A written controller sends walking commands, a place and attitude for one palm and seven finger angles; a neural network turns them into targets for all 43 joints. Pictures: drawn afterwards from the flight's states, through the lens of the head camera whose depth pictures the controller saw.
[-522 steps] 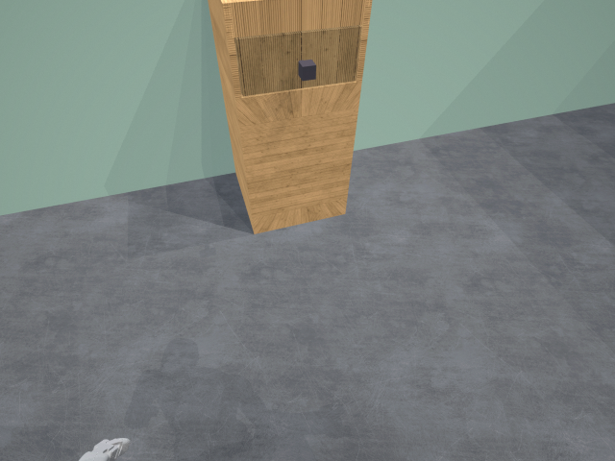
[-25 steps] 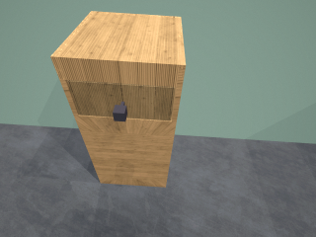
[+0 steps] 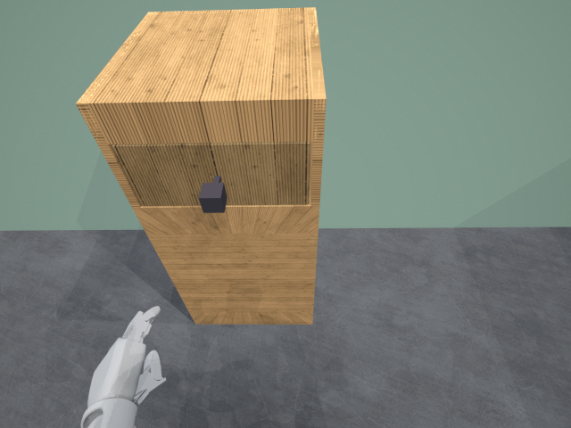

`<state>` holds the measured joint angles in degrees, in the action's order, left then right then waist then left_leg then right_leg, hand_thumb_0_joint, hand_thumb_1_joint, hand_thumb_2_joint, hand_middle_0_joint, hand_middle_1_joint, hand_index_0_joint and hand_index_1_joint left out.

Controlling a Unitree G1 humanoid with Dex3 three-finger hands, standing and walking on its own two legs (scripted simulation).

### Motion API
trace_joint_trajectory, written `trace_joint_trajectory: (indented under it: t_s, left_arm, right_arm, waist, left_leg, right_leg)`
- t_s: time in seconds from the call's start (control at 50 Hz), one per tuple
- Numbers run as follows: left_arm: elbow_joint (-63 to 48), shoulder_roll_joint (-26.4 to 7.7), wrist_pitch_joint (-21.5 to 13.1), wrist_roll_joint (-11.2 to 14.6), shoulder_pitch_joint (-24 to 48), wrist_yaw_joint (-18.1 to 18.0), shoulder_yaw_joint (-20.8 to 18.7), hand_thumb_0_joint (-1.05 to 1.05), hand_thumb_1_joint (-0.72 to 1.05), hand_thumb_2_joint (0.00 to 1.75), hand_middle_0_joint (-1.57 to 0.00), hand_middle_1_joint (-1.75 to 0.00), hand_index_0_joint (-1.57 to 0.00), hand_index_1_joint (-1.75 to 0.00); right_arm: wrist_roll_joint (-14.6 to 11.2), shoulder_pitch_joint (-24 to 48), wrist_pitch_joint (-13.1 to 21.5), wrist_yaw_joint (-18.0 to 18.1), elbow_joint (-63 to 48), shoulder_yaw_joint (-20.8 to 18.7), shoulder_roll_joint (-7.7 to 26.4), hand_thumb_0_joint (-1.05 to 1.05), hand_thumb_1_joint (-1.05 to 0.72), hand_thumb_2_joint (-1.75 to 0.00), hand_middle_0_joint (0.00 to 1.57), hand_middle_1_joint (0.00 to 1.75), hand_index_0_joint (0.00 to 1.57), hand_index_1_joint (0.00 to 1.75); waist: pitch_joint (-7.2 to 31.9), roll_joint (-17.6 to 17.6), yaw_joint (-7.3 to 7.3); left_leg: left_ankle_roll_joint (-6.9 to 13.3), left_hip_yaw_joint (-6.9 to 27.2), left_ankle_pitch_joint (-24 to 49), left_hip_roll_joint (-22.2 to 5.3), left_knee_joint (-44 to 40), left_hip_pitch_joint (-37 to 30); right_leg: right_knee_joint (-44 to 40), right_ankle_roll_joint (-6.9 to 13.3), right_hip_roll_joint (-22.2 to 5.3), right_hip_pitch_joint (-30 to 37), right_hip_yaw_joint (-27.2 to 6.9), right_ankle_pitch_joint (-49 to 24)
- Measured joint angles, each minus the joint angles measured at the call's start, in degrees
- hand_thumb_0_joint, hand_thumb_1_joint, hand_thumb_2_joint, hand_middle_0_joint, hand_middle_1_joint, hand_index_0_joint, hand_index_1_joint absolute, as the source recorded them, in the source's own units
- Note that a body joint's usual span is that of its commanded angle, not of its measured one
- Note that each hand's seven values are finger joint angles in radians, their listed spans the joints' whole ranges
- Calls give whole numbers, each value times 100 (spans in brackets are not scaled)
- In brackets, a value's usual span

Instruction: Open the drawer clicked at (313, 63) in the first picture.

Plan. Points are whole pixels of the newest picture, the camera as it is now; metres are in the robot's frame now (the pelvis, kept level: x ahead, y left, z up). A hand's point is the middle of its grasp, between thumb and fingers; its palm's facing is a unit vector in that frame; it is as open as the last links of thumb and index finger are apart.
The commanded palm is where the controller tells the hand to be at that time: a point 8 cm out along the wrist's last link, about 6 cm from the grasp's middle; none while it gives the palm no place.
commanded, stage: raise the hand with hooked fingers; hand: left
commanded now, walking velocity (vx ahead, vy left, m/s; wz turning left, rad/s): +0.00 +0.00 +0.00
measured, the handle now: (215, 190) +0.56 +0.17 -0.02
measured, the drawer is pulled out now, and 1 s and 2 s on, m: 0.00 0.00 0.00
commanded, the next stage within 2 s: move the hooked fingers above the handle in 1.70 s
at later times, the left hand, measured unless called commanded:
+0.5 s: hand (143, 340) +0.24 +0.21 +0.00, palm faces +0.19 -0.03 -0.98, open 10.2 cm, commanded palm +0.19 +0.22 +0.04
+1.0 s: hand (137, 270) +0.32 +0.23 +0.05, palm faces +0.16 -0.11 -0.98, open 13.1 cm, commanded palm +0.29 +0.22 +0.11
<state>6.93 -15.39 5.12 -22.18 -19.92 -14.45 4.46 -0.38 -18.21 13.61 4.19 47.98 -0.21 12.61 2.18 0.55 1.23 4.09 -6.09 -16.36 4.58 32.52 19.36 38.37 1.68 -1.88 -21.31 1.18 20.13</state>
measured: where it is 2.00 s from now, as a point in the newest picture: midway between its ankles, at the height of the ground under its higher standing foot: outside the picture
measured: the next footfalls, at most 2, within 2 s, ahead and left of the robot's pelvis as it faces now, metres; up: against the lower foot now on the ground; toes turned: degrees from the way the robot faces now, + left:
none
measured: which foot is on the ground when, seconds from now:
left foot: down 0.00-1.00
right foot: down 0.00-1.00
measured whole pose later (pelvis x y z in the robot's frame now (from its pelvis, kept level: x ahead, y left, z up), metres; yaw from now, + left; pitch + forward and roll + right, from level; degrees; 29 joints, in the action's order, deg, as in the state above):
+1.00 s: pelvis +0.03 +0.00 -0.01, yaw -5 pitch +7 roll +1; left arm -1.2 -21.5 10.6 -53.5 -8.4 -18.9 2.0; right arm 0.1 -6.1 -6.7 1.5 36.4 -3.5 15.9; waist 5.8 4.2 -3.2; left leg 2.5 1.6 -22.7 4.3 39.3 23.9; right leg 40.7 1.7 2.6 -25.2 -2.3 22.8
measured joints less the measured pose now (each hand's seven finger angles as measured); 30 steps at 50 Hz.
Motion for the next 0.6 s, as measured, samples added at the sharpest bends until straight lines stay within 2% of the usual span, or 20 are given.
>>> trace_joint_trajectory:
  t_s: [0.06, 0.12, 0.2, 0.26, 0.3, 0.34, 0.38, 0.42, 0.46, 0.5, 0.56, 0.6]
  left_arm:
    - [-236, -76, -155, -1280, 212, -324, -119, 1, 79, 84, -20, -38, -21, -38]
    - [-289, -133, -379, -2346, -17, -481, -182, 0, 73, 82, -20, -42, -21, -42]
    - [-353, -171, -710, -3328, -646, -583, -46, 0, 64, 78, -21, -47, -22, -47]
    - [-387, -311, -921, -3814, -1006, -828, -54, 0, 56, 75, -23, -52, -23, -52]
    - [-479, -500, -1096, -3936, -1015, -1018, -146, 0, 51, 73, -24, -55, -25, -55]
    - [-618, -657, -1263, -3899, -846, -1206, -273, 0, 45, 71, -25, -58, -26, -58]
    - [-780, -752, -1400, -3823, -561, -1344, -410, 0, 40, 69, -26, -61, -26, -61]
    - [-863, -810, -1441, -3780, -159, -1434, -504, 0, 35, 67, -26, -64, -27, -64]
    - [-827, -828, -1268, -3749, 281, -1427, -520, 0, 31, 65, -26, -67, -27, -67]
    - [-718, -799, -871, -3658, 600, -1287, -490, 0, 27, 63, -26, -70, -27, -70]
    - [-654, -729, -218, -3331, 701, -798, -427, 0, 20, 60, -26, -74, -27, -74]
    - [-723, -729, -8, -3141, 518, -448, -429, 0, 16, 58, -26, -77, -27, -77]
  right_arm:
    - [158, 490, -438, -178, -552, -83, 212, 2, -92, -90, 20, 30, 20, 30]
    - [164, 917, -980, -397, -1058, -184, 196, 2, -91, -90, 20, 30, 20, 30]
    - [216, 1236, -1425, -586, -1563, -229, 262, 1, -91, -90, 20, 30, 20, 30]
    - [377, 1372, -1594, -566, -1795, -295, 361, 1, -91, -90, 19, 30, 20, 30]
    - [468, 1475, -1644, -483, -1818, -323, 403, 1, -91, -90, 19, 30, 20, 30]
    - [501, 1597, -1642, -404, -1778, -317, 400, 1, -91, -90, 19, 30, 20, 30]
    - [525, 1709, -1613, -368, -1745, -268, 340, 1, -91, -90, 19, 30, 20, 30]
    - [543, 1797, -1610, -373, -1711, -183, 222, 1, -91, -90, 19, 30, 20, 30]
    - [513, 1828, -1670, -391, -1668, -71, 73, 1, -91, -90, 19, 30, 20, 30]
    - [422, 1796, -1807, -415, -1610, 58, -69, 1, -91, -90, 19, 30, 20, 30]
    - [240, 1609, -2011, -401, -1529, 246, -206, 1, -91, -90, 20, 30, 20, 30]
    - [187, 1450, -2070, -383, -1490, 342, -204, 1, -91, -90, 20, 30, 20, 30]
  waist:
    - [286, 261, -24]
    - [472, 166, -173]
    - [424, -160, -499]
    - [363, -295, -745]
    - [373, -312, -870]
    - [408, -260, -940]
    - [458, -165, -949]
    - [487, -65, -895]
    - [493, 26, -799]
    - [491, 105, -698]
    - [413, 123, -586]
    - [352, 111, -528]
  left_leg:
    - [-50, -122, -187, -202, 353, 356]
    - [-114, -279, -286, -324, 555, 648]
    - [-221, -227, -378, -393, 831, 994]
    - [-286, -21, -496, -420, 1189, 1357]
    - [-327, 150, -616, -423, 1510, 1636]
    - [-362, 307, -760, -429, 1845, 1882]
    - [-391, 414, -904, -443, 2137, 2069]
    - [-427, 476, -1008, -453, 2324, 2170]
    - [-473, 495, -1047, -456, 2352, 2162]
    - [-445, 477, -907, -451, 2188, 2022]
    - [-416, 427, -784, -368, 1662, 1564]
    - [-400, 421, -676, -311, 1340, 1269]
  right_leg:
    - [219, 40, 191, -366, -110, 32]
    - [472, 114, 312, -747, -257, 97]
    - [768, 230, 363, -1089, -191, 228]
    - [1016, 319, 363, -1337, 27, 370]
    - [1244, 372, 347, -1517, 204, 510]
    - [1478, 420, 340, -1667, 367, 662]
    - [1686, 456, 347, -1786, 476, 799]
    - [1830, 486, 355, -1852, 536, 897]
    - [1855, 492, 358, -1840, 548, 935]
    - [1741, 478, 382, -1745, 488, 899]
    - [1349, 412, 413, -1426, 247, 736]
    - [1057, 359, 452, -1199, 47, 601]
